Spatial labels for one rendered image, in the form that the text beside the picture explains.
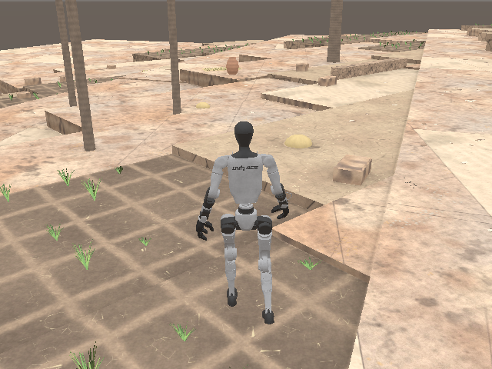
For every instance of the robot left forearm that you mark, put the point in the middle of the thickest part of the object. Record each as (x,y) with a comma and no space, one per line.
(206,208)

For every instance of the robot right upper arm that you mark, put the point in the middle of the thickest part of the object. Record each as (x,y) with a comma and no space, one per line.
(269,162)

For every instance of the left robot hand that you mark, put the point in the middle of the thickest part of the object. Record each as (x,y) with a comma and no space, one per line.
(200,229)

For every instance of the robot right forearm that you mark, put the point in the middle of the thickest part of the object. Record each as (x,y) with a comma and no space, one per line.
(282,200)

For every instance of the right robot hand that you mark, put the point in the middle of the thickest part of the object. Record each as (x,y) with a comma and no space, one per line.
(278,208)

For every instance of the robot right shin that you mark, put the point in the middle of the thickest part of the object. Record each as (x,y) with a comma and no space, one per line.
(266,286)

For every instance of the robot left upper arm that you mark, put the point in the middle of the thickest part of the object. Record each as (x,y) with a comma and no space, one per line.
(216,176)

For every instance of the robot left foot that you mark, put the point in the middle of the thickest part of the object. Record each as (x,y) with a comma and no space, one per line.
(232,299)

